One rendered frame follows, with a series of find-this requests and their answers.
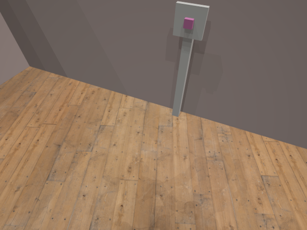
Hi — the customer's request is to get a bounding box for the panel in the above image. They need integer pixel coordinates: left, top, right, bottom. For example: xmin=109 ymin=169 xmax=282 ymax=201
xmin=172 ymin=1 xmax=210 ymax=117

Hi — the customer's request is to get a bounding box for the button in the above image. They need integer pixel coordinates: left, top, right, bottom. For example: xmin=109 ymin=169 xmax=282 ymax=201
xmin=183 ymin=17 xmax=194 ymax=30

